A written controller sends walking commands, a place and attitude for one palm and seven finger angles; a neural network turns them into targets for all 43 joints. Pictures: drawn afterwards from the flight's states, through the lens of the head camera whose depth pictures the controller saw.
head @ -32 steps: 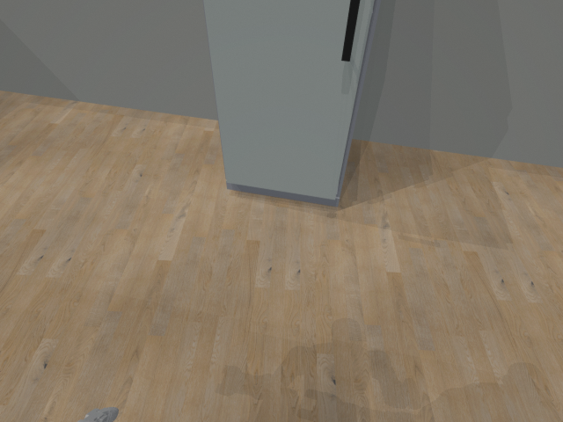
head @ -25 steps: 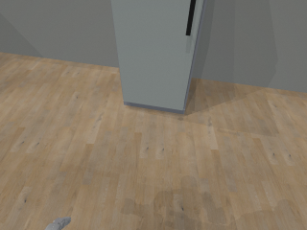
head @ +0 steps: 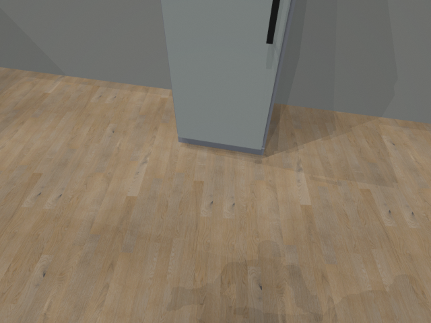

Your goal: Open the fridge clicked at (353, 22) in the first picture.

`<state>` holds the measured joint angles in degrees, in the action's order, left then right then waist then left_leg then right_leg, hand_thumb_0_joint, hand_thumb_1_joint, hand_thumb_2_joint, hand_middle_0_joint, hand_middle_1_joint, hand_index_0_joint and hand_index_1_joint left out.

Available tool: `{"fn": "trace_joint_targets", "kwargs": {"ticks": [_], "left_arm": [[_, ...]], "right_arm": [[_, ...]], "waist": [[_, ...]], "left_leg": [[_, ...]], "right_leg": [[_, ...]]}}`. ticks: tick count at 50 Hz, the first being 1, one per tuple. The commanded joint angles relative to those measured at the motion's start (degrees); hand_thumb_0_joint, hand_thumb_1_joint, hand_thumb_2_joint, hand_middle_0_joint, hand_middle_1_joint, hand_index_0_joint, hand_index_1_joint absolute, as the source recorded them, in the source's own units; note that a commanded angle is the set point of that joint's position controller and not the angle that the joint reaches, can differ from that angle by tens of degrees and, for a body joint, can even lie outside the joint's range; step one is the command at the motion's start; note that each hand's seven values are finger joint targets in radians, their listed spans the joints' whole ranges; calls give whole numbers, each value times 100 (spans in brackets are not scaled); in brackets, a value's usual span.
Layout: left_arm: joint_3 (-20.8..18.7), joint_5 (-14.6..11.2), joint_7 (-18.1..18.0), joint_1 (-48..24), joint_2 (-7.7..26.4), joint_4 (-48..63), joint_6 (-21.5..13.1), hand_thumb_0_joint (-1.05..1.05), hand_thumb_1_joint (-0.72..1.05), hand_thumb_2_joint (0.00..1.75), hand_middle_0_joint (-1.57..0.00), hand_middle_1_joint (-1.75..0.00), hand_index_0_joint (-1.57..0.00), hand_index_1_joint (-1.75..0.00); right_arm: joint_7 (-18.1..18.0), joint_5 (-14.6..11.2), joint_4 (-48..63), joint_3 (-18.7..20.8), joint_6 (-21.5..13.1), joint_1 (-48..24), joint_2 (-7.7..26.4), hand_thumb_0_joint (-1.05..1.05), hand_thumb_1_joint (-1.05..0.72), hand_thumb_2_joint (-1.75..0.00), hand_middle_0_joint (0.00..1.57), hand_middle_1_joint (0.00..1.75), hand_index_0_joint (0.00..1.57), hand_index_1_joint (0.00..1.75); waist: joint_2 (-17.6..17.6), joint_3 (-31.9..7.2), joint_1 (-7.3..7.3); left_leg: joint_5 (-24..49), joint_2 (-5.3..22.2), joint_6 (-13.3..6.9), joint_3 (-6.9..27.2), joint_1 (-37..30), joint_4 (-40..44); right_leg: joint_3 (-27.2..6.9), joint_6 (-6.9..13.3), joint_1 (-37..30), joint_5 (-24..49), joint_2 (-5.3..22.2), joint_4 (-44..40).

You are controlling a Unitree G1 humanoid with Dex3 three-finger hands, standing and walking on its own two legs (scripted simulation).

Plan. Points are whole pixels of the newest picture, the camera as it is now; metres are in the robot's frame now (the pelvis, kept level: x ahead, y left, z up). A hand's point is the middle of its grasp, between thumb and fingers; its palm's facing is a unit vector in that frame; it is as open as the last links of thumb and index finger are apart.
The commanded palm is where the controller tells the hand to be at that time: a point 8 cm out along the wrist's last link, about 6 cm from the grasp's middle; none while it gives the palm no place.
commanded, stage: stand and wait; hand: right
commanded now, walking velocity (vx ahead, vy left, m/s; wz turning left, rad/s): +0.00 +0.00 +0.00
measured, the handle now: out of the picture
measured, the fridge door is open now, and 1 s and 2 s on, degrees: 0 0 0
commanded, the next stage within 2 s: look at it before walking up in 0.18 s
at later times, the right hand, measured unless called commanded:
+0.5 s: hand out of the picture +0.08 -0.24 -0.15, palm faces -0.03 +0.94 -0.33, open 7.4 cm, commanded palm none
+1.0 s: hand out of the picture +0.07 -0.24 -0.16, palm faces -0.03 +0.95 -0.32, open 7.4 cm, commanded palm none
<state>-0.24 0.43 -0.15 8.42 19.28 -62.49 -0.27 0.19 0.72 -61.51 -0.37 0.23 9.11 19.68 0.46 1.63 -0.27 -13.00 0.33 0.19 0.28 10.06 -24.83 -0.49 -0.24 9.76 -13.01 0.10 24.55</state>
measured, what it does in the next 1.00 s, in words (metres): stands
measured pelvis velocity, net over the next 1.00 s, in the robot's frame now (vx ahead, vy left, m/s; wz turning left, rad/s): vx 0.01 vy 0.00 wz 0.02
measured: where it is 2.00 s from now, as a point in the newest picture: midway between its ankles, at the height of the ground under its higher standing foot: (214, 303)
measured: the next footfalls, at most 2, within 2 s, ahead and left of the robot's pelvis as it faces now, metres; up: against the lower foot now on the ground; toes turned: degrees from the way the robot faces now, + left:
right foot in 1.72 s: +0.41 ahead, -0.08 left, +0.00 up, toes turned +4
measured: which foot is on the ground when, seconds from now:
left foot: down 0.00-1.00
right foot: down 0.00-1.00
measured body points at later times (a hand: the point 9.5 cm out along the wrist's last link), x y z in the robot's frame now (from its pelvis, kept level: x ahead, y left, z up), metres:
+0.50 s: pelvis +0.00 +0.00 +0.00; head +0.00 +0.00 +0.45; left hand +0.08 +0.30 -0.13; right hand +0.08 -0.29 -0.13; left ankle +0.01 +0.12 -0.74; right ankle +0.00 -0.12 -0.74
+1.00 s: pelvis +0.01 +0.00 +0.00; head -0.01 +0.00 +0.45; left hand +0.08 +0.29 -0.13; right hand +0.07 -0.29 -0.14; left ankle +0.01 +0.12 -0.74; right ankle +0.00 -0.12 -0.74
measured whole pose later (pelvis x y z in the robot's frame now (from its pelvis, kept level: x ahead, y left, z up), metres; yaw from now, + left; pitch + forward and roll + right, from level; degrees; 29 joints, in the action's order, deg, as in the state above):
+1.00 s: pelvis +0.01 +0.00 +0.00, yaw +1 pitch -2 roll +0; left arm 0.0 0.7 -0.3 7.9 18.2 -63.4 -0.1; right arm -0.2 1.0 -62.2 -0.3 0.4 10.0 18.6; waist 0.3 0.1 0.2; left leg -12.4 -0.4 0.0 1.2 8.7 -23.2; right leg 0.4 -0.6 8.1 -13.0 0.9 23.2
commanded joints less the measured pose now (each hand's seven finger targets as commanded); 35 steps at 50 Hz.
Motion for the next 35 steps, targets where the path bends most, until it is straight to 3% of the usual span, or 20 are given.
{"fn": "trace_joint_targets", "kwargs": {"ticks": [1, 30, 35], "left_arm": [[-201, 16, -51, -403, 1156, 355, -159, 0, 90, 90, -20, -30, -20, -30], [-186, 8, -39, -436, 1151, 279, -148, 0, 90, 90, -20, -30, -20, -30], [-184, 3, -49, -440, 1153, 267, -165, 0, 90, 90, -20, -30, -20, -30]], "right_arm": [[-80, -22, 367, 226, -156, -341, 1141, 0, -90, -90, 20, 30, 20, 30], [-76, -5, 330, 228, -180, -333, 1155, 0, -90, -90, 20, 30, 20, 30], [-83, -10, 312, 227, -195, -286, 1148, 0, -90, -90, 20, 30, 20, 30]], "waist": [[-62, -337, 42], [10, -292, 21], [4, -428, 34]], "left_leg": [[505, 647, -213, 580, -76, 475], [525, 660, -207, 656, -45, 681], [999, 675, -214, 623, -189, 605]], "right_leg": [[-532, 212, -23, 633, 619, -489], [-490, 171, -171, 649, 629, -582], [-482, 178, -277, 975, 657, -539]]}}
